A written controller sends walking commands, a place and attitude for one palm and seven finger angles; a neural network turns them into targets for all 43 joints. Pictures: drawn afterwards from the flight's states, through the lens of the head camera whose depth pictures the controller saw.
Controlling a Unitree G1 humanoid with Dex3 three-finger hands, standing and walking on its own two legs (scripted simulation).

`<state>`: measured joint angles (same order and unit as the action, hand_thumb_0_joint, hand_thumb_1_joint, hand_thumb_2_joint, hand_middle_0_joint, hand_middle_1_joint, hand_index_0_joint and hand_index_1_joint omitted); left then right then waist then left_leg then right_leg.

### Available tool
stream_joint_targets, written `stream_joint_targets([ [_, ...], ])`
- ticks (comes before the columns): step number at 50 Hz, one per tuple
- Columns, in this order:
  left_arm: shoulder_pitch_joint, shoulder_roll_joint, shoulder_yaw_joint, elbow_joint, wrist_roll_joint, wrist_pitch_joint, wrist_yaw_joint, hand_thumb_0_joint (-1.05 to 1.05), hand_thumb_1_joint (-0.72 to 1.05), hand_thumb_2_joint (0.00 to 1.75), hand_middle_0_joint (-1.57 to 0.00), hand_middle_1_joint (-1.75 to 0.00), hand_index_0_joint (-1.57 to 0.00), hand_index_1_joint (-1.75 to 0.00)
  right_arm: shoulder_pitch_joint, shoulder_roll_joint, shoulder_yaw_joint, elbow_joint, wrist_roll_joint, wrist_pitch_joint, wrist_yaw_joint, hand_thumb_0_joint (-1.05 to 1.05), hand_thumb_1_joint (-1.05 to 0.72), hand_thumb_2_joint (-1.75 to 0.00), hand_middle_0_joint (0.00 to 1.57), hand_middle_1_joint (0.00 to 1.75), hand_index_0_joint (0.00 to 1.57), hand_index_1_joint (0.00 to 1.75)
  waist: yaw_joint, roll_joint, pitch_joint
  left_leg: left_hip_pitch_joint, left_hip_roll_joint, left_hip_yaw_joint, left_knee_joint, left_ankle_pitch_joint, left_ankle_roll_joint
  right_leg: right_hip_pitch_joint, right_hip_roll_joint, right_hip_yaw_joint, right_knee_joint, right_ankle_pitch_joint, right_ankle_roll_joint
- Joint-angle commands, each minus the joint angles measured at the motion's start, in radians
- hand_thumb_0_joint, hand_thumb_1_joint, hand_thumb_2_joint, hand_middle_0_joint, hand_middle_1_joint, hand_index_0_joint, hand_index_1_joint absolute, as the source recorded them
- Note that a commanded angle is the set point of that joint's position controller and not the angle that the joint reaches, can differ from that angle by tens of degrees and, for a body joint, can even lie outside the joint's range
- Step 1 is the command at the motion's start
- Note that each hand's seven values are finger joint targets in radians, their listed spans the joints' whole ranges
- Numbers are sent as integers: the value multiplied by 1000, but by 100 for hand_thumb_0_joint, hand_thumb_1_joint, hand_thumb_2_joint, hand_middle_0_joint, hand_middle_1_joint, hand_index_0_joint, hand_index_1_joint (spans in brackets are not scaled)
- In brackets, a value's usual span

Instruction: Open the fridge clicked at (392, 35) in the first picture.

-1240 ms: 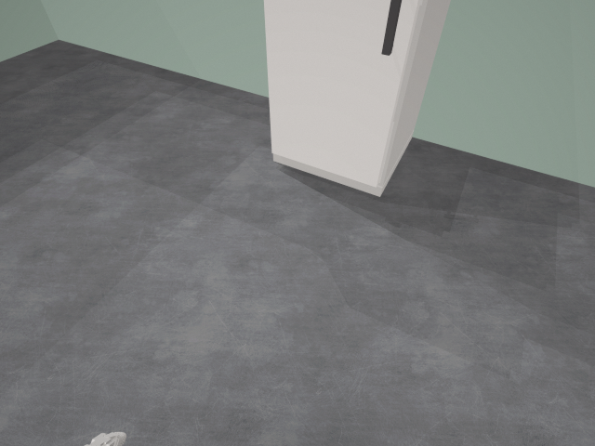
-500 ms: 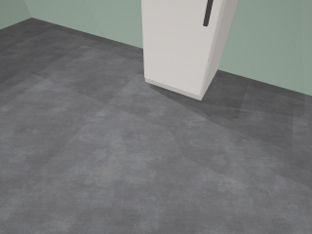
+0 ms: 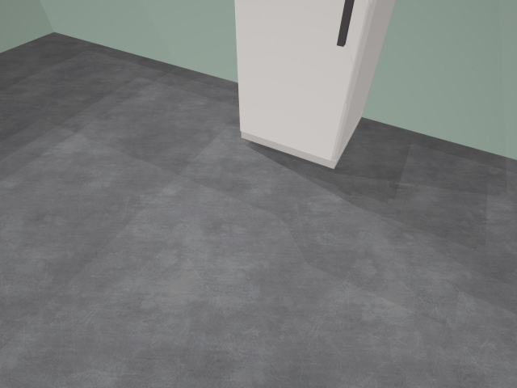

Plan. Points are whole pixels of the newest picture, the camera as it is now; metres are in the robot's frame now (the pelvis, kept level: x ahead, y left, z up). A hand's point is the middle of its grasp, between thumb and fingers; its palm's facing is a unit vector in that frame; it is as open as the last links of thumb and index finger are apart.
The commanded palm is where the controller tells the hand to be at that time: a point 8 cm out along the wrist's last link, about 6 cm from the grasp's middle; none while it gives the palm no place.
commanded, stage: look at it before walking up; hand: right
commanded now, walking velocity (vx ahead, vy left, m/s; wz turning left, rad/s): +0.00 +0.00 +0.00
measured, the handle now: (348, 11) +1.38 -0.26 +0.07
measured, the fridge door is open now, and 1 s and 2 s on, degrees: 0 0 0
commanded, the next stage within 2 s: walk to a spot facing it in 0.20 s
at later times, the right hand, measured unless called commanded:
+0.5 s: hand out of the picture +0.06 -0.23 -0.18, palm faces -0.05 +0.97 -0.26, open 7.4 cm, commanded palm none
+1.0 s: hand out of the picture +0.15 -0.14 -0.18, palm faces -0.14 +0.98 -0.14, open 7.4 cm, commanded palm none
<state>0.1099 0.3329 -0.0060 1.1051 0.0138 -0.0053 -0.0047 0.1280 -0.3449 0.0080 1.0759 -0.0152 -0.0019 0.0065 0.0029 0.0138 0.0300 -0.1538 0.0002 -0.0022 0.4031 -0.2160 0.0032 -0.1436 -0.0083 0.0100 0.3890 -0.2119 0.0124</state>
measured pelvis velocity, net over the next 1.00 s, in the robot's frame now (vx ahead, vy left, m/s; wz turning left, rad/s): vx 0.18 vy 0.02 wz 0.20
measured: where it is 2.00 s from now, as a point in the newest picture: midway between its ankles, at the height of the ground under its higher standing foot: (236, 291)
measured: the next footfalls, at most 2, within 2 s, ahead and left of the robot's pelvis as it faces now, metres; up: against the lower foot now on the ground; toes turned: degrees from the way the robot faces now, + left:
right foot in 1.12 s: +0.42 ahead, -0.07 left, +0.00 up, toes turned +4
left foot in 1.66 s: +0.54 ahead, +0.23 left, +0.00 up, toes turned +33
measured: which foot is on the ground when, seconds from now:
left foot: down 0.00-1.00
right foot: down 0.00-0.72, up 0.74-1.00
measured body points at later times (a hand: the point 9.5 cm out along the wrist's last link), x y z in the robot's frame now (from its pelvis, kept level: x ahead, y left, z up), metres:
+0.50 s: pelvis +0.02 +0.00 -0.01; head +0.02 -0.01 +0.44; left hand +0.07 +0.27 -0.15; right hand +0.06 -0.28 -0.16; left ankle +0.00 +0.12 -0.74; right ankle +0.00 -0.13 -0.74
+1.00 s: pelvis +0.18 +0.02 -0.01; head +0.20 +0.02 +0.44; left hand +0.21 +0.26 -0.15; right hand +0.16 -0.20 -0.17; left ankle +0.07 +0.11 -0.74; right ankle +0.31 -0.09 -0.70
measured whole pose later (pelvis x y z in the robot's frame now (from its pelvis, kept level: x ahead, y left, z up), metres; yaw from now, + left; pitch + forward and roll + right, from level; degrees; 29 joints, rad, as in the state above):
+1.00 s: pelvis +0.18 +0.02 -0.01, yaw +11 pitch +0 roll +1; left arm 0.17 0.16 0.05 1.02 0.02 -0.02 -0.03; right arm 0.43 -0.13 -0.02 1.11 -0.03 -0.06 0.00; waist -0.01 0.01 0.03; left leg -0.01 -0.03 0.01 0.37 -0.35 0.03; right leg -0.58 -0.13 -0.10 0.87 -0.20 0.03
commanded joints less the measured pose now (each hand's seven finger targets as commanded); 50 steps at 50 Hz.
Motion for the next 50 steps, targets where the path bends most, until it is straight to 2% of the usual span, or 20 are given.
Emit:
stream_joint_targets([
  [1, -52, 207, 41, -63, -5, -27, 15, 0, 90, 90, -20, -30, -20, -30, -44, -203, -42, -62, 4, -24, -17, 0, -90, -90, 20, 30, 20, 30, -5, -13, -56, 7, 121, -104, -79, 115, 28, 3, -108, 87, -66, 133, -39],
  [15, -57, 211, 40, -58, -6, -26, 17, 0, 90, 90, -20, -30, -20, -30, -34, -204, -40, -52, 5, -26, -17, 0, -90, -90, 20, 30, 20, 30, -6, -20, -70, 24, 124, -99, -82, 163, 27, 28, -111, 86, -66, 172, -39],
  [17, 7, 85, 12, -32, 2, -9, 13, 0, 90, 90, -20, -30, -20, -30, 40, -83, -16, -22, 5, -3, -20, 0, -90, -90, 20, 30, 20, 30, -7, -5, -71, 6, 111, -107, -80, -5, 15, 31, -103, 50, -43, 29, -18],
  [20, 44, 90, 25, -42, 12, 5, 9, 0, 90, 90, -20, -30, -20, -30, 84, -91, -30, -33, -5, 16, -3, 0, -90, -90, 20, 30, 20, 30, -10, 9, 55, -106, 88, -170, -101, -342, 41, -84, -85, 34, -27, -304, -23],
  [24, 103, 95, 43, -72, 12, -8, 11, 0, 90, 90, -20, -30, -20, -30, 135, -75, -54, -76, -8, 12, 11, 0, -90, -90, 20, 30, 20, 30, -5, 4, 110, -183, 57, -199, -22, -403, 77, -132, -111, 56, 22, -396, -56],
  [26, 151, 94, 52, -76, 10, -25, 15, 0, 90, 90, -20, -30, -20, -30, 154, -45, -59, -92, -7, -1, 15, 0, -90, -90, 20, 30, 20, 30, 7, -57, 85, -238, 25, -163, 89, -320, 78, -62, -159, 105, 9, -365, -86],
  [28, 213, 125, 70, -69, 6, -37, 20, 0, 90, 90, -20, -30, -20, -30, 139, -2, -58, -118, -6, -16, 19, 0, -90, -90, 20, 30, 20, 30, 31, -200, 54, -357, -38, -44, 297, -230, 49, 66, -276, 233, -81, -333, -147],
  [29, 256, 120, 76, -62, 4, -45, 23, 0, 90, 90, -20, -30, -20, -30, 86, 16, -57, -146, -5, -23, 19, 0, -90, -90, 20, 30, 20, 30, 54, -251, 85, -465, -25, 18, 393, -264, 27, 143, -346, 289, -124, -204, -192],
  [30, 285, 103, 78, -50, 6, -50, 24, 0, 90, 90, -20, -30, -20, -30, 36, 22, -59, -166, -5, -27, 19, 0, -90, -90, 20, 30, 20, 30, 68, -223, 116, -518, 18, 15, 442, -313, 19, 164, -383, 290, -127, -50, -223],
  [32, 272, 78, 72, -45, 14, -54, 27, 0, 90, 90, -20, -30, -20, -30, 47, 51, -63, -159, -4, -38, 25, 0, -90, -90, 20, 30, 20, 30, 40, -159, 108, -406, 55, 34, 359, -329, 21, 105, -363, 168, -51, 154, -190],
  [33, 229, 70, 70, -49, 14, -52, 27, 0, 90, 90, -20, -30, -20, -30, 132, 62, -66, -131, -5, -40, 29, 0, -90, -90, 20, 30, 20, 30, -9, -120, 69, -247, 38, 68, 240, -244, 27, 35, -314, 71, 37, 163, -143],
  [34, 178, 61, 65, -61, 10, -52, 26, 0, 90, 90, -20, -30, -20, -30, 295, 63, -75, -72, -9, -42, 30, 0, -90, -90, 20, 30, 20, 30, -90, -59, 3, 24, 7, 90, 104, -95, 39, -107, -235, -52, 247, 168, -90],
  [35, 159, -5, 53, -94, -8, -61, 15, 0, 90, 90, -20, -30, -20, -30, 467, -48, -100, -14, -17, -56, 13, 0, -90, -90, 20, 30, 20, 30, -146, 226, -64, 289, 212, -259, -26, -114, 125, -391, -106, -180, 587, 21, -22],
  [36, 63, -26, 45, -155, -4, -75, 8, 0, 90, 90, -20, -30, -20, -30, 580, -97, -104, 17, 3, -61, -3, 0, -90, -90, 20, 30, 20, 30, -171, 303, -65, 350, 386, -585, -144, 61, 224, -569, -38, -149, 770, -338, -7],
  [37, -2, -22, 54, -158, -3, -77, 9, 0, 90, 90, -20, -30, -20, -30, 558, -79, -97, 18, 3, -61, -13, 0, -90, -90, 20, 30, 20, 30, -168, 176, -6, 283, 393, -593, -139, 110, 269, -617, -79, -62, 849, -321, -11],
  [38, -19, -40, 56, -151, 0, -73, 8, 0, 90, 90, -20, -30, -20, -30, 498, -38, -89, 5, 0, -59, -20, 0, -90, -90, 20, 30, 20, 30, -135, 73, 60, 219, 384, -542, -138, 88, 274, -641, -115, -46, 879, -260, -9],
  [39, 1, -59, 56, -139, 6, -66, 5, 0, 90, 90, -20, -30, -20, -30, 432, -5, -77, -13, -7, -59, -24, 0, -90, -90, 20, 30, 20, 30, -95, 37, 105, 138, 361, -459, -145, 70, 255, -627, -141, -34, 848, -212, -2],
  [41, 59, -85, 59, -114, 11, -46, -3, 0, 90, 90, -20, -30, -20, -30, 366, 33, -66, -23, -13, -66, -26, 0, -90, -90, 20, 30, 20, 30, -37, 49, 101, 49, 299, -312, -166, 131, 213, -555, -145, -60, 772, -143, 20],
  [43, 89, -106, 66, -106, 7, -33, -12, 0, 90, 90, -20, -30, -20, -30, 336, 35, -66, -22, -14, -74, -27, 0, -90, -90, 20, 30, 20, 30, -7, 80, 94, 5, 252, -209, -185, 149, 190, -503, -140, -87, 684, -83, 31],
  [50, -27, -124, 64, -173, 0, -48, -33, 0, 90, 90, -20, -30, -20, -30, 345, 30, -73, 6, -11, -75, -30, 0, -90, -90, 20, 30, 20, 30, -30, 112, 112, 1, 201, -123, -183, 218, 142, -353, -94, -138, 344, 37, 2],
])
